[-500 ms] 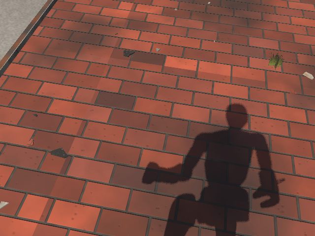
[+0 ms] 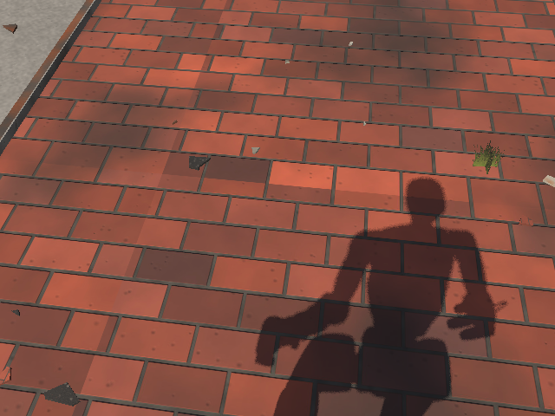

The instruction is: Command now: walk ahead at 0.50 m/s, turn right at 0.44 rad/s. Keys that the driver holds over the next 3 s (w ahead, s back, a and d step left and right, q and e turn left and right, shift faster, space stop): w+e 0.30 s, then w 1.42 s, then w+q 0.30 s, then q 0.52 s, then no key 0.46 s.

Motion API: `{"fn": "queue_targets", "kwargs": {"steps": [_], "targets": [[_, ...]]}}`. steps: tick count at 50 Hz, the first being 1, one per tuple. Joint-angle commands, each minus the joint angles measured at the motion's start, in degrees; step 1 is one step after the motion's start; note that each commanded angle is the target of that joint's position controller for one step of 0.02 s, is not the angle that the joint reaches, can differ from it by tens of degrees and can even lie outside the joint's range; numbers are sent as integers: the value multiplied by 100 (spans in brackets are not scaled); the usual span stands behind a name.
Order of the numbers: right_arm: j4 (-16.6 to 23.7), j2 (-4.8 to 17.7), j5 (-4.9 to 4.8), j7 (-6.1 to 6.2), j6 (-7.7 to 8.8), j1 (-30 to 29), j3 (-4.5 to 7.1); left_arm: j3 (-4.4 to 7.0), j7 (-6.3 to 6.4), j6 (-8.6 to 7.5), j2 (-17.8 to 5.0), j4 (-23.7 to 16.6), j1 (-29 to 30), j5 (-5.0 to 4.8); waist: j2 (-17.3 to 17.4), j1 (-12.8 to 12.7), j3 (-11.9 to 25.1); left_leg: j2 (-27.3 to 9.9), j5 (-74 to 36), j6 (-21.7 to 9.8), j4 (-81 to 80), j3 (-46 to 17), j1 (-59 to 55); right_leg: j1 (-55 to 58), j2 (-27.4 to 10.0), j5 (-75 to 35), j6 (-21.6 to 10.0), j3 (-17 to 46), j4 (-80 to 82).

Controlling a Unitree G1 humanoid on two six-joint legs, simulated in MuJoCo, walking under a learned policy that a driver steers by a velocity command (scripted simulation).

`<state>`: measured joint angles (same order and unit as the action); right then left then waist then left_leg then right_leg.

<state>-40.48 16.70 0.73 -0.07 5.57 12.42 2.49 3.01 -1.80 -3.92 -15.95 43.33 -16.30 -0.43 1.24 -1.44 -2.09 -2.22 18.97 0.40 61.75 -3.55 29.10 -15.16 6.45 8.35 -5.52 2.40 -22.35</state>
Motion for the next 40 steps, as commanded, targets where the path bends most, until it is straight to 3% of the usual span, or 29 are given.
{"fn": "queue_targets", "kwargs": {"steps": [1,6,9,12,14,15,16,17,18,19,20,21,24,26,28,32,35,37,38,39,40], "targets": [[445,493,37,56,8,-29,151,225,112,-69,-877,-429,103,-31,-431,166,330,-206,-325,242,-693,-48,723,557,-1524,-1226,-1122,1759,1041],[655,264,-10,18,57,-1067,58,283,250,47,-1007,-280,-290,-102,-546,-200,206,139,-2164,390,-2608,27,83,54,-1095,-966,-705,1326,921],[761,355,-92,-51,121,-1467,88,289,278,124,-987,-186,-576,-139,-593,-323,204,297,-2287,342,-3128,-68,-153,313,-1210,-639,-624,1685,639],[757,563,-128,-90,191,-1384,183,310,307,185,-981,-198,-551,-123,-760,-166,219,310,-1731,154,-3502,-209,-430,778,-1392,-535,-498,2200,179],[569,765,-100,-45,236,-609,307,272,292,200,-831,-279,-376,-96,-805,278,555,213,-1648,-150,-3859,-114,-1607,639,-1143,-941,-275,2130,-538],[491,1021,-1,6,252,192,394,163,261,173,-535,-392,-301,-27,-455,662,1279,-552,-1464,-516,-3656,-740,-3000,72,-855,-578,-88,1758,-1846],[313,1494,81,18,174,877,518,31,265,112,-132,-495,-1063,-110,1059,511,2158,-1835,-580,-1430,-3817,-2955,-5025,-1755,-37,1449,321,881,-3699],[193,1169,-67,-39,129,1017,465,45,271,79,-469,-450,-1208,-167,1531,513,2054,-2204,674,-1646,-4293,-4268,-5032,-2689,-319,2541,405,808,-4662],[221,757,-99,-43,115,761,354,147,265,85,-854,-401,-764,-170,831,621,1205,-1917,981,-1421,-4460,-3610,-4305,-2942,-559,2056,436,874,-4997],[236,609,-55,-48,80,492,293,157,266,100,-872,-475,-329,-109,390,580,697,-1642,474,-1248,-4523,-2826,-3615,-2861,-730,1642,464,655,-4978],[186,502,-31,-66,60,297,247,159,250,83,-803,-567,-36,-43,262,490,302,-1408,-168,-1227,-4674,-2307,-3011,-2798,-847,1384,479,585,-4707],[149,413,5,-67,65,196,204,171,221,78,-732,-598,37,-31,359,355,169,-1228,-611,-1187,-4808,-1919,-2626,-2592,-990,1201,472,562,-4451],[10,463,-62,-91,103,177,216,94,158,96,-433,-612,28,-43,512,189,151,-1046,-1330,-1290,-5124,-1294,-2184,-2257,-1106,1006,516,315,-3755],[-86,679,-103,-78,105,218,271,25,135,73,-320,-723,358,19,401,225,103,-1068,-1693,-1375,-5276,-1018,-2112,-2270,-1202,585,568,182,-3085],[-169,806,-127,-66,73,278,296,-35,92,28,-246,-786,710,22,315,334,88,-973,-1915,-1315,-5333,-663,-2053,-2074,-1203,-58,576,66,-2338],[-413,969,-206,-66,-6,682,306,-53,23,-32,-299,-946,1404,-40,305,582,23,-940,-1980,-1158,-5252,-327,-2133,-1598,-1008,-825,573,-127,-1327],[-586,1047,-244,-55,-91,899,314,-23,-28,-57,-405,-1095,1706,-66,354,578,-57,-1168,-2100,-1042,-5036,-400,-2563,-1538,-928,-537,404,-146,-941],[-650,1129,-252,-27,-161,849,325,45,-36,-74,-539,-1042,1411,-47,386,295,92,-1181,-2849,-895,-4583,-303,-2711,-928,-785,-346,231,-288,-623],[-660,1078,-257,-10,-181,835,298,148,-6,-67,-709,-866,857,-12,309,-3,432,-975,-3643,-765,-3911,-73,-2610,-50,-643,-360,95,-417,-452],[-621,899,-194,6,-173,832,216,285,51,-50,-1001,-652,-7,13,160,-396,1016,-693,-3555,-564,-2768,192,-2057,1271,-910,-453,-117,-147,-540],[-398,392,-63,-6,-85,1157,31,417,116,-1,-1608,-579,-804,128,-979,-497,1960,-48,-1574,-158,-560,594,-101,3425,-2416,-305,-851,1963,-570]]}}
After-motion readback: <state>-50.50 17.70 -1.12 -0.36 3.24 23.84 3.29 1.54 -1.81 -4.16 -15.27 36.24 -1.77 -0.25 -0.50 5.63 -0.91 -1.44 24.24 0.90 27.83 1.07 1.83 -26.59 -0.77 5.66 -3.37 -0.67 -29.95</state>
